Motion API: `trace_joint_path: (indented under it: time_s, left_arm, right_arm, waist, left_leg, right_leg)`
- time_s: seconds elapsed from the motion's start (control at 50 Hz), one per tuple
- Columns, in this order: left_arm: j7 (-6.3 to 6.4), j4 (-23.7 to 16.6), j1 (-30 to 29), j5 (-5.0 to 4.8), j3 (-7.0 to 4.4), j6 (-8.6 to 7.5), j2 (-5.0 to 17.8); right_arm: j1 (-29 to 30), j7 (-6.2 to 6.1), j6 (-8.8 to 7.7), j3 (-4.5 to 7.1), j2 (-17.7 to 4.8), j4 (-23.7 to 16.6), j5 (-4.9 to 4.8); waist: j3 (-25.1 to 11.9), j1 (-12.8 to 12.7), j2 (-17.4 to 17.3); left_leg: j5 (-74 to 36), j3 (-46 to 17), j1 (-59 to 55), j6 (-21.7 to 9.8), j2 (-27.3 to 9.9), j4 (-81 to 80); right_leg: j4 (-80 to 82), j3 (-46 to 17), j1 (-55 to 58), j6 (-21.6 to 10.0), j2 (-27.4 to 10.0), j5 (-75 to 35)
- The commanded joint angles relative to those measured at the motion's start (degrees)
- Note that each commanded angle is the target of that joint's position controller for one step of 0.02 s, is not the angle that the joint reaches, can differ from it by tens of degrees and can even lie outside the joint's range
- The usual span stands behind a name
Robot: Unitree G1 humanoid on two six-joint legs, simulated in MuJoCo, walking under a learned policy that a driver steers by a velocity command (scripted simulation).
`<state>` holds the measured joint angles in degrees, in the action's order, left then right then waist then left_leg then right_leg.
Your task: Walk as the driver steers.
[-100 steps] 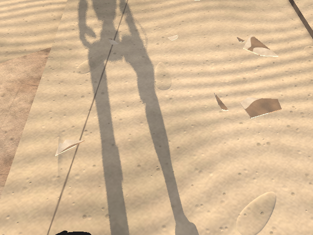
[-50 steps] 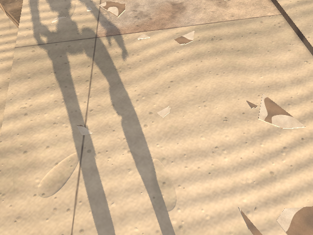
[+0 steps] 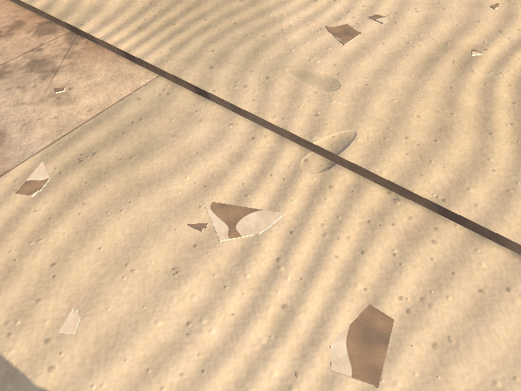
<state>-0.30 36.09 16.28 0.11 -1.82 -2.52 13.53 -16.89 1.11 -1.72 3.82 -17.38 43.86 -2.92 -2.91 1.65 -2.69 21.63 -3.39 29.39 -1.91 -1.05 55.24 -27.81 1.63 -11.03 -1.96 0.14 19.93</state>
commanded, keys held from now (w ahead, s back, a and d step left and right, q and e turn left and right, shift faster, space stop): w+q+shift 1.00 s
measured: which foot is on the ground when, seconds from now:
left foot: up 0.00-0.36, down 0.38-0.84, up 0.86-1.00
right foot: down 0.00-0.40, up 0.42-0.80, down 0.82-1.00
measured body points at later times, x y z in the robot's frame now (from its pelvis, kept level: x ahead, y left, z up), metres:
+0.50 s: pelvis +0.29 +0.10 -0.03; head +0.32 +0.10 +0.42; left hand +0.27 +0.37 -0.14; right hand +0.50 -0.13 -0.14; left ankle +0.31 +0.13 -0.74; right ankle +0.18 -0.11 -0.60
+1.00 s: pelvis +0.70 +0.29 +0.00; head +0.72 +0.31 +0.45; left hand +0.52 +0.54 -0.11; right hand +1.02 +0.22 -0.10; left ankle +0.58 +0.29 -0.63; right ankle +0.80 +0.21 -0.74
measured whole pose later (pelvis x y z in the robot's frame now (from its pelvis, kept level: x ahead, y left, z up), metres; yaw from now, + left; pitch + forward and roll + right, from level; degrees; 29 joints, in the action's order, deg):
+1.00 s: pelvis +0.70 +0.29 +0.00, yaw +52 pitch +1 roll -2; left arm 0.6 42.7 16.7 2.7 -2.7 -4.5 18.6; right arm -11.7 2.7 -0.6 3.7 -21.9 40.9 1.7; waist 1.8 -0.7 -3.3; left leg 15.6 -0.9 29.9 -6.2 0.4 75.6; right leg -28.2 7.4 -14.0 0.7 -1.2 15.0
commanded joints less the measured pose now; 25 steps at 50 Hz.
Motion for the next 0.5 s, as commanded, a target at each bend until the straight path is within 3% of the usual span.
trace_joint_path:
  time_s: [0.02,0.04,0.06,0.1,0.12,0.24,0.28,0.32,0.34,0.36,0.38,0.4,0.42,0.44,0.46,0.48,0.5]
  left_arm:
    - [0.44,-1.51,2.40,-0.20,-2.92,-3.66,8.00]
    - [0.61,-0.49,2.48,2.53,-2.29,-2.76,9.03]
    - [0.47,-0.15,1.70,2.77,-2.34,-2.76,8.82]
    - [0.21,1.15,2.66,2.39,-2.22,-3.16,8.10]
    - [0.18,2.00,3.84,2.32,-2.21,-3.33,7.84]
    - [1.22,7.16,9.27,2.27,-2.42,-3.80,8.43]
    - [1.54,8.95,10.32,2.34,-2.35,-3.45,9.08]
    - [2.04,9.91,10.18,2.47,-2.54,-2.87,11.49]
    - [2.35,10.05,9.68,2.86,-2.93,-1.97,13.43]
    - [2.42,9.50,8.09,3.16,-3.52,-1.03,15.51]
    - [2.08,8.40,5.94,2.59,-3.68,-0.92,16.43]
    - [0.94,6.62,7.31,2.34,-2.04,-1.64,10.27]
    - [-0.01,1.43,2.99,1.59,-1.06,-3.26,6.93]
    - [-0.10,-1.54,-6.72,2.14,-1.17,-4.45,9.90]
    - [-0.18,-2.21,-6.84,1.71,-0.61,-5.36,9.03]
    - [-0.06,-1.16,-4.98,2.06,-0.24,-5.47,8.71]
    - [-0.06,-1.00,-3.68,3.10,-0.02,-4.60,8.31]
  right_arm:
    - [8.06,0.07,-2.81,1.74,-6.41,-6.79,0.60]
    - [7.15,1.93,-0.36,2.00,-5.91,-4.78,7.55]
    - [6.06,3.02,1.05,2.17,-5.27,-4.53,7.32]
    - [6.76,4.08,2.16,1.93,-4.17,-4.63,5.15]
    - [8.06,4.26,2.35,1.83,-3.83,-4.92,4.61]
    - [17.93,5.68,2.18,0.29,-2.27,-8.36,5.29]
    - [20.16,5.69,2.28,-0.66,-1.05,-10.06,5.03]
    - [17.38,4.51,2.44,-0.94,-1.29,-10.43,4.25]
    - [11.64,3.90,2.34,-0.39,-2.77,-9.33,3.92]
    - [1.97,3.35,1.95,0.71,-5.29,-7.11,3.62]
    - [-10.31,2.51,1.09,2.47,-8.76,-3.35,4.22]
    - [-11.99,1.18,1.51,4.55,-14.55,-1.83,4.68]
    - [-8.79,1.24,2.16,5.65,-19.08,-3.28,4.19]
    - [-9.14,1.04,2.30,5.35,-17.25,-3.60,3.76]
    - [-9.68,0.31,1.92,5.02,-15.97,-2.13,3.74]
    - [-7.72,-0.15,1.32,4.27,-13.23,-1.85,4.04]
    - [-4.79,-0.64,0.65,3.55,-11.53,-2.26,3.98]
  waist:
    - [7.40,-3.38,13.41]
    - [7.39,-2.58,9.06]
    - [8.47,-1.65,9.86]
    - [9.67,-1.71,10.33]
    - [10.28,-2.16,10.00]
    - [13.73,-5.03,7.26]
    - [14.00,-5.06,7.08]
    - [9.07,-2.40,9.03]
    - [4.75,0.99,10.50]
    - [-0.82,5.73,11.84]
    - [-6.72,11.43,9.22]
    - [-8.89,8.62,-1.88]
    - [-11.63,5.34,-10.06]
    - [-8.07,8.16,-0.14]
    - [-2.98,5.79,2.25]
    - [1.59,2.21,6.75]
    - [3.95,-0.76,6.73]
  left_leg:
    - [-8.78,-7.08,33.18,0.07,-3.09,12.12]
    - [-10.71,-2.28,23.51,1.62,-1.25,12.44]
    - [-12.96,-0.25,20.59,2.45,-0.79,13.76]
    - [-16.92,0.56,20.38,2.85,-1.48,14.05]
    - [-18.45,0.84,21.52,2.71,-1.64,13.19]
    - [-19.16,8.05,23.60,-2.02,-3.59,-1.48]
    - [-15.04,12.26,20.20,-5.05,-2.36,-7.36]
    - [-10.24,17.22,9.21,-8.67,2.92,-10.88]
    - [-5.87,17.86,2.85,-10.23,5.59,-10.73]
    - [-0.78,17.13,-8.22,-11.79,8.05,-10.56]
    - [-1.54,12.36,-26.63,-13.54,9.36,-16.62]
    - [12.14,-5.98,-43.87,-16.96,-0.75,-21.68]
    - [21.69,-40.72,-51.21,-24.61,-12.59,-35.36]
    - [16.09,-42.44,-49.35,-22.38,-12.74,-39.63]
    - [10.26,-38.10,-42.39,-20.73,-12.86,-41.29]
    - [4.78,-32.05,-33.48,-18.34,-10.64,-41.89]
    - [0.92,-26.56,-26.13,-17.47,-7.60,-42.00]
  right_leg:
    - [19.35,-20.80,16.57,-7.09,-18.70,14.76]
    - [22.77,-12.45,8.11,-3.95,-14.95,9.04]
    - [23.76,-7.59,4.63,-3.19,-13.10,4.49]
    - [24.17,-1.94,3.18,-2.63,-12.35,0.24]
    - [24.28,-0.45,3.96,-2.66,-12.59,-0.92]
    - [25.33,8.03,15.11,-2.34,-14.59,-11.25]
    - [21.92,12.03,18.77,-1.51,-14.61,-29.67]
    - [12.37,14.74,21.54,-0.53,-15.14,-68.49]
    - [3.21,14.86,23.07,-0.65,-16.19,-81.91]
    - [-9.57,14.27,20.31,-1.73,-17.26,-87.15]
    - [-26.72,13.29,9.84,-1.66,-16.27,-77.16]
    - [-46.54,12.36,-12.35,0.50,-9.11,-31.19]
    - [-63.68,3.22,-32.38,2.96,3.16,5.56]
    - [-64.28,-6.22,-39.32,1.96,-0.30,-0.43]
    - [-60.58,-6.49,-38.49,1.47,-3.03,-2.27]
    - [-53.83,-6.21,-34.87,1.32,-5.77,-3.48]
    - [-50.44,-6.32,-31.15,2.12,-6.94,-2.32]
